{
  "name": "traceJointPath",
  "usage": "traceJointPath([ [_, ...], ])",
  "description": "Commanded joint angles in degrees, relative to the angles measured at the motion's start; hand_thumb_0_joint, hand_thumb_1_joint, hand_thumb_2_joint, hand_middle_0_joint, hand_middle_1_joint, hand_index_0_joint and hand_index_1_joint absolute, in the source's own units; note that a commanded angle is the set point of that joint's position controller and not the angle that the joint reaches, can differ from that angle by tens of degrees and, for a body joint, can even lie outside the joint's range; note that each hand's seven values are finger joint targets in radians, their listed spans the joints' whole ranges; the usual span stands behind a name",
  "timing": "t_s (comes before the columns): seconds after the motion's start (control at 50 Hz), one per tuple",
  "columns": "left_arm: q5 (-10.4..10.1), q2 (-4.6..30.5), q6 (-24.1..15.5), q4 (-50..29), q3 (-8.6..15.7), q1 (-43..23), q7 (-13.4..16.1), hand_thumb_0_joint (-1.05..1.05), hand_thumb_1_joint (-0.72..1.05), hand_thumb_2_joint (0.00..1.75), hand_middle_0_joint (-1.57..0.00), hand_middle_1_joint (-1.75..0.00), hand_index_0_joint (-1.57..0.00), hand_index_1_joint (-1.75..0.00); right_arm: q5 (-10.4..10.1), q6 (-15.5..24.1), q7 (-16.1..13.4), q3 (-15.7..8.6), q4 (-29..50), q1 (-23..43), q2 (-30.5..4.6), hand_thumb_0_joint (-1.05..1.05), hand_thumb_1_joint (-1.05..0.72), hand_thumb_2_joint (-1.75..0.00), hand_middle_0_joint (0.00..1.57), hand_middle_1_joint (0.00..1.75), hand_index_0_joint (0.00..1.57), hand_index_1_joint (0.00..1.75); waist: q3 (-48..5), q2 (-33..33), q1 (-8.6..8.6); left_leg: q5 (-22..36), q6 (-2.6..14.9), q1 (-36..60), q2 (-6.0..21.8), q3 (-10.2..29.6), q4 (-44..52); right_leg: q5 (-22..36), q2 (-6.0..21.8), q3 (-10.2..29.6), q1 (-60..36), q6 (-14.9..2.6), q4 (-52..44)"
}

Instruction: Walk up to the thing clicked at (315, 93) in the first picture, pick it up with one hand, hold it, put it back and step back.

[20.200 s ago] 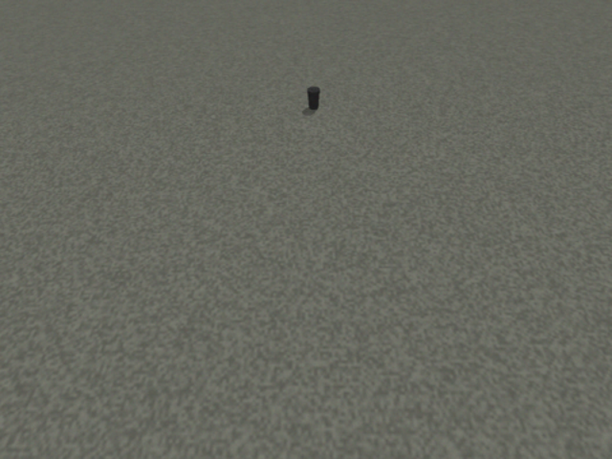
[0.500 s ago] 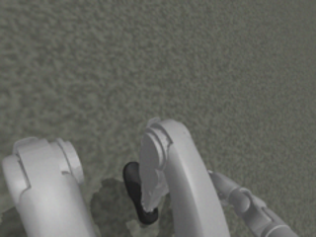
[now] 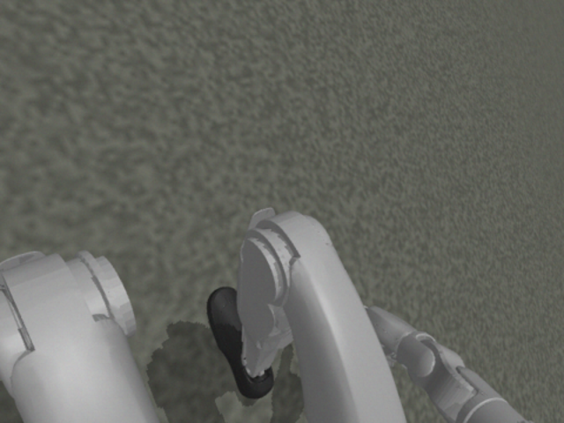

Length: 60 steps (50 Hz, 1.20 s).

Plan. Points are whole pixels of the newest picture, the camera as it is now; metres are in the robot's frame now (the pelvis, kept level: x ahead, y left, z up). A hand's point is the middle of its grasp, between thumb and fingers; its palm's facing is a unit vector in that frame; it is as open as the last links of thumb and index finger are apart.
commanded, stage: approach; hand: left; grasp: from the side
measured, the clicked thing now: out of the picture +0.43 +0.33 -0.22
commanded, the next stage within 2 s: settle in 1.50 s
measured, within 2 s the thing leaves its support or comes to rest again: neither
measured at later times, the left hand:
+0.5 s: hand out of the picture +0.41 +0.34 -0.14, palm faces +0.31 -0.94 -0.12, open 12.1 cm
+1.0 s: hand out of the picture +0.40 +0.35 -0.11, palm faces +0.19 -0.98 -0.09, open 12.3 cm
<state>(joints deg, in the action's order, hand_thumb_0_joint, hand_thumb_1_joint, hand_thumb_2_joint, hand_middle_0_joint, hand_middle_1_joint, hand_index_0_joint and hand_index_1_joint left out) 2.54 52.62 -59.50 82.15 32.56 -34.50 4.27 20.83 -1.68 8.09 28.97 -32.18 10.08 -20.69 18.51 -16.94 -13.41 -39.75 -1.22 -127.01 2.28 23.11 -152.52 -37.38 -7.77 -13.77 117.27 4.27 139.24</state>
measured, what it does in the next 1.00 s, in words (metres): stands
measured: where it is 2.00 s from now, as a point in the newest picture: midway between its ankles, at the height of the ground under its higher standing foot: (176, 398)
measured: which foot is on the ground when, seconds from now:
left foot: down 0.00-1.00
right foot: down 0.00-1.00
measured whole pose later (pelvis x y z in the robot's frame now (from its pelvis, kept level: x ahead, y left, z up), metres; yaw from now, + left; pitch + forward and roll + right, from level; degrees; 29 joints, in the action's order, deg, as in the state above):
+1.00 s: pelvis +0.01 +0.00 +0.01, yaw +2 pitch +16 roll -15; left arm -8.0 48.4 -47.4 66.0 30.2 -32.5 -21.4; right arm 13.3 -1.2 4.8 22.5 -33.2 6.6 -20.8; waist 12.0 -11.3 -10.5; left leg -39.4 -0.5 -128.5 2.5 19.2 -149.2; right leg -38.7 -5.9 -11.5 118.7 3.5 138.3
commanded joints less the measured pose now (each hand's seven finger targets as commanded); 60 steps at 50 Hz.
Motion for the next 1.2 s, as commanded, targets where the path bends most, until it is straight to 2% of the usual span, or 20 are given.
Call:
traceJointPath([
  [0.0, -0.85, 14.41, -3.93, -11.07, 1.17, -9.72, -0.92, 0.00, -0.19, 0.58, -0.45, -0.69, -0.46, -0.67, 0.40, -0.89, -1.39, -7.31, 0.20, -2.54, -20.51, 0.00, -0.79, -0.87, 0.20, 0.30, 0.20, 0.30, -35.00, 37.42, -4.89, 9.54, -0.76, 26.03, 4.45, -6.24, 19.02, 12.66, -0.69, -7.12, -14.22, -4.57, -9.22],
  [0.26, -5.22, 11.82, -0.08, -15.15, 0.06, -7.98, -8.26, 0.00, -0.13, 0.58, -0.38, -0.63, -0.42, -0.60, -2.37, -0.76, -2.21, -9.42, 1.08, -2.83, -20.53, 0.00, -0.86, -0.88, 0.20, 0.30, 0.20, 0.30, -33.75, 32.06, -4.08, 3.71, 0.64, 20.03, 4.04, -7.06, 19.21, 8.97, -0.50, -6.21, -12.44, -4.66, -10.79],
  [0.42, -6.70, 10.75, 1.27, -17.13, -0.57, -9.44, -13.42, 0.00, -0.13, 0.59, -0.38, -0.63, -0.42, -0.60, -3.57, -0.71, -2.98, -10.28, 1.77, -3.27, -20.46, 0.00, -0.85, -0.88, 0.20, 0.30, 0.20, 0.30, -35.05, 33.38, -3.82, 4.08, 0.22, 22.38, 4.26, -6.61, 20.93, 8.79, -0.12, -5.95, -11.09, -5.05, -10.33],
  [0.48, -6.83, 13.66, 2.01, -18.39, 1.12, -9.48, -14.93, 0.00, -0.20, 0.59, -0.46, -0.71, -0.50, -0.68, -3.84, -0.76, -3.35, -10.83, 1.05, -4.07, -20.59, 0.00, -0.77, -0.86, 0.20, 0.30, 0.20, 0.30, -36.51, 35.43, -3.03, 5.00, 0.13, 23.36, 4.18, -7.20, 20.91, 9.55, 0.00, -5.35, -11.62, -5.22, -10.15],
  [0.58, -8.01, 10.87, 3.44, -20.67, -0.60, -10.19, -17.88, 0.00, -0.13, 0.57, -0.38, -0.63, -0.42, -0.60, -4.69, -0.43, -3.63, -11.27, 2.16, -3.96, -20.14, 0.00, -0.84, -0.88, 0.20, 0.30, 0.20, 0.30, -37.12, 34.94, -2.94, 5.75, 0.21, 23.40, 3.95, -7.59, 21.35, 9.81, 0.30, -5.19, -11.17, -5.33, -10.49],
  [0.62, -7.82, 13.44, 4.24, -20.71, 1.28, -8.53, -18.65, 0.00, -0.15, 0.56, -0.38, -0.63, -0.42, -0.60, -5.02, -0.53, -3.83, -11.90, 1.78, -4.46, -20.46, 0.00, -0.84, -0.88, 0.20, 0.30, 0.20, 0.30, -37.82, 35.51, -2.03, 5.64, 0.18, 24.00, 4.07, -7.69, 21.45, 9.54, 0.39, -4.96, -10.85, -5.44, -10.27],
  [0.64, -8.08, 11.39, 4.57, -20.64, -0.32, -8.80, -19.35, 0.00, -0.23, 0.55, -0.46, -0.71, -0.50, -0.68, -5.26, -0.55, -3.82, -11.71, 2.06, -4.17, -19.95, 0.00, -0.76, -0.86, 0.20, 0.30, 0.20, 0.30, -37.22, 35.43, -2.17, 5.13, 0.11, 23.63, 3.98, -7.57, 21.92, 8.93, 0.54, -4.98, -10.23, -5.50, -10.25],
  [0.74, -9.71, 10.65, 5.98, -23.57, -0.58, -9.86, -22.09, 0.00, -0.18, 0.55, -0.38, -0.63, -0.42, -0.60, -6.09, -0.02, -4.12, -12.53, 1.97, -4.83, -19.66, 0.00, -0.84, -0.88, 0.20, 0.30, 0.20, 0.30, -39.02, 35.36, -2.07, 5.84, 0.44, 23.98, 3.74, -8.47, 21.42, 9.56, 0.60, -4.41, -10.83, -5.48, -10.94],
  [0.76, -9.87, 11.90, 6.51, -22.97, 0.97, -8.65, -22.22, 0.00, -0.25, 0.53, -0.46, -0.71, -0.50, -0.68, -6.11, -0.02, -4.19, -12.55, 2.01, -5.56, -19.70, 0.00, -0.76, -0.86, 0.20, 0.30, 0.20, 0.30, -40.22, 34.50, -1.75, 7.00, 0.56, 23.55, 3.62, -8.74, 20.81, 10.46, 0.52, -4.28, -12.21, -5.49, -11.04],
  [0.82, -10.81, 8.45, 7.53, -22.91, -1.74, -8.28, -24.14, 0.00, -0.15, 0.58, -0.38, -0.63, -0.42, -0.60, -6.65, 0.01, -4.27, -12.47, 0.05, -6.86, -18.64, 0.00, -0.83, -0.88, 0.20, 0.30, 0.20, 0.30, -39.05, 34.76, -1.58, 6.23, 0.58, 23.56, 3.53, -8.84, 21.50, 9.46, 0.61, -4.21, -11.27, -5.60, -11.37],
  [0.84, -11.09, 12.42, 7.62, -25.98, 1.73, -8.45, -24.15, 0.00, -0.22, 0.55, -0.46, -0.71, -0.50, -0.68, -6.92, 0.18, -4.48, -13.17, 1.52, -6.04, -19.39, 0.00, -0.76, -0.86, 0.20, 0.30, 0.20, 0.30, -41.43, 34.20, -0.16, 7.51, 0.64, 24.28, 3.52, -9.04, 21.04, 10.30, 0.64, -3.91, -11.55, -5.66, -11.36],
  [0.9, -11.86, 8.61, 8.38, -25.51, -1.00, -8.68, -25.81, 0.00, -0.19, 0.56, -0.38, -0.63, -0.42, -0.60, -7.34, 0.27, -4.43, -13.36, 0.82, -6.56, -18.53, 0.00, -0.84, -0.88, 0.20, 0.30, 0.20, 0.30, -41.37, 34.36, -0.90, 6.28, 0.79, 23.25, 3.27, -9.51, 21.18, 9.56, 0.77, -3.57, -11.35, -5.82, -11.50],
  [0.92, -12.22, 7.77, 8.80, -24.88, -1.37, -8.29, -26.19, 0.00, -0.22, 0.57, -0.46, -0.71, -0.50, -0.68, -7.43, 0.32, -4.47, -13.28, -0.19, -7.53, -18.33, 0.00, -0.78, -0.87, 0.20, 0.30, 0.20, 0.30, -40.95, 34.22, -0.88, 6.77, 0.78, 23.45, 3.29, -9.64, 21.10, 9.85, 0.74, -3.51, -11.59, -5.73, -11.79],
  [0.96, -12.44, 10.92, 9.01, -26.75, 0.77, -9.20, -26.26, 0.00, -0.20, 0.57, -0.46, -0.71, -0.50, -0.68, -7.88, 0.53, -4.68, -13.62, 0.06, -7.18, -18.44, 0.00, -0.78, -0.87, 0.20, 0.30, 0.20, 0.30, -41.27, 34.22, 0.34, 5.47, 0.95, 22.64, 3.14, -9.74, 21.49, 8.43, 0.90, -3.32, -10.80, -5.83, -11.79],
  [0.98, -12.36, 8.93, 9.53, -25.06, -0.77, -7.93, -26.59, 0.00, -0.20, 0.57, -0.38, -0.63, -0.42, -0.60, -8.06, 0.47, -4.61, -13.70, 0.10, -7.02, -18.15, 0.00, -0.83, -0.87, 0.20, 0.30, 0.20, 0.30, -40.72, 34.05, 0.13, 4.18, 0.91, 22.73, 3.15, -9.72, 21.97, 7.12, 0.95, -3.23, -10.04, -5.92, -11.93],
  [1.04, -12.49, 10.16, 9.73, -28.19, 0.81, -9.18, -26.70, 0.00, -0.22, 0.58, -0.46, -0.71, -0.50, -0.68, -8.28, 0.43, -4.67, -14.34, 0.14, -7.49, -18.16, 0.00, -0.79, -0.87, 0.20, 0.30, 0.20, 0.30, -42.28, 35.78, 0.99, 5.18, 0.61, 24.27, 3.09, -9.62, 22.56, 7.71, 1.14, -3.26, -9.09, -6.13, -11.23],
  [1.08, -12.64, 7.06, 10.49, -26.94, -0.83, -8.67, -26.64, 0.00, -0.20, 0.59, -0.46, -0.71, -0.50, -0.68, -8.51, 0.41, -4.51, -14.39, -0.16, -8.34, -17.74, 0.00, -0.79, -0.87, 0.20, 0.30, 0.20, 0.30, -41.64, 35.06, 0.31, 5.93, 0.60, 23.77, 2.90, -9.60, 22.77, 8.17, 1.26, -3.23, -9.33, -6.06, -11.36],
  [1.12, -12.40, 9.14, 10.65, -28.19, 0.84, -8.83, -26.13, 0.00, -0.21, 0.60, -0.46, -0.71, -0.50, -0.68, -8.65, 0.37, -4.50, -14.90, -0.24, -8.75, -17.69, 0.00, -0.80, -0.87, 0.20, 0.30, 0.20, 0.30, -42.48, 35.03, 1.31, 5.73, 0.69, 23.69, 2.82, -9.97, 22.83, 7.83, 1.32, -2.91, -9.47, -6.07, -11.61],
  [1.14, -12.32, 6.78, 10.99, -27.52, -1.04, -8.11, -26.34, 0.00, -0.20, 0.56, -0.38, -0.63, -0.42, -0.60, -8.66, 0.27, -4.39, -14.92, 0.08, -8.70, -17.37, 0.00, -0.84, -0.88, 0.20, 0.30, 0.20, 0.30, -42.32, 34.75, 0.78, 5.01, 0.79, 23.27, 2.69, -10.14, 22.74, 7.36, 1.44, -2.74, -9.46, -6.01, -12.04],
  [1.18, -12.14, 7.69, 11.03, -30.30, -0.39, -9.44, -26.23, 0.00, -0.17, 0.57, -0.38, -0.62, -0.42, -0.60, -8.77, 0.26, -4.39, -15.53, -0.42, -9.65, -17.35, 0.00, -0.84, -0.88, 0.20, 0.30, 0.20, 0.30, -43.78, 35.09, 1.03, 6.22, 0.74, 24.25, 2.73, -10.24, 22.73, 8.24, 1.48, -2.55, -9.29, -6.12, -11.80],
])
